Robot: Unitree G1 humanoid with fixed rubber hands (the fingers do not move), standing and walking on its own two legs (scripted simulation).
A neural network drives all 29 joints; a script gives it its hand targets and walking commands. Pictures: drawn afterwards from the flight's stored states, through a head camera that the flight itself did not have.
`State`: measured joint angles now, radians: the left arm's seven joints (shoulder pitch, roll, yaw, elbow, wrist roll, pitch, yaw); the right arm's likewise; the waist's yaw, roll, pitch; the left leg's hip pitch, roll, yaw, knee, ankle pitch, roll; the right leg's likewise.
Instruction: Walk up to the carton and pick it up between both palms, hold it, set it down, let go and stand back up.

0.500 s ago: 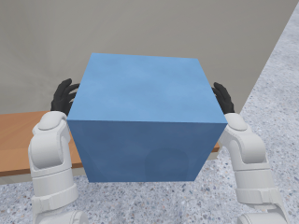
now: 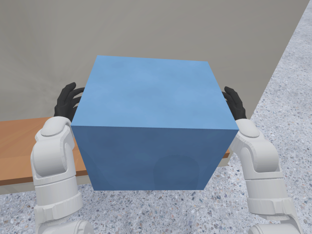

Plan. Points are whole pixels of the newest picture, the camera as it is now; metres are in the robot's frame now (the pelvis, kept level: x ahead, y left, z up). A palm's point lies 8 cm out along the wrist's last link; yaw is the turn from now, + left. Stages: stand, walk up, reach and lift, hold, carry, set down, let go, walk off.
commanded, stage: hold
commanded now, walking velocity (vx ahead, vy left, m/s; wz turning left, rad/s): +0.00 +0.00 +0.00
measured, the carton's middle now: (151, 124) +0.38 +0.01 +0.11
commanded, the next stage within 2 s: none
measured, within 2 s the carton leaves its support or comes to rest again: neither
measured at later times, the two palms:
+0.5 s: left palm (64, 119) +0.33 +0.20 +0.18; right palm (233, 119) +0.35 -0.19 +0.16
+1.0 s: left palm (64, 119) +0.33 +0.20 +0.18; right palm (232, 118) +0.35 -0.19 +0.16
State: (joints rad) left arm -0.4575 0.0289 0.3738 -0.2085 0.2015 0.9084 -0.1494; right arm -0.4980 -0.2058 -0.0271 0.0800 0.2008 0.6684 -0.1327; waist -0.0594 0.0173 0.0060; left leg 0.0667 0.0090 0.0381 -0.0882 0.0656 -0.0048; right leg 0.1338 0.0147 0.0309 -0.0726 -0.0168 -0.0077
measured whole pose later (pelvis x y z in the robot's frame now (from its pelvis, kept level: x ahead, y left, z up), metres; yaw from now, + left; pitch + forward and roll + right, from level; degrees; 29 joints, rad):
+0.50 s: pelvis +0.00 +0.00 +0.00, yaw +0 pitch -2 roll +0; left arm -0.45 0.04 0.37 -0.20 0.20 0.91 -0.15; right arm -0.50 -0.20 -0.02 0.09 0.20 0.66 -0.13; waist -0.06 0.01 0.00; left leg 0.06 0.01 0.04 -0.09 0.06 -0.01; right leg 0.13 0.01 0.03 -0.07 -0.02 -0.01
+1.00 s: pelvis +0.00 +0.00 +0.00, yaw +0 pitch -2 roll +0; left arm -0.46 0.03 0.37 -0.19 0.20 0.90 -0.15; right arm -0.51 -0.20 -0.03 0.11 0.20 0.66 -0.13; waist -0.05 0.01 -0.01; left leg 0.06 0.01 0.04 -0.09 0.07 -0.01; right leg 0.12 0.02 0.03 -0.06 -0.02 -0.01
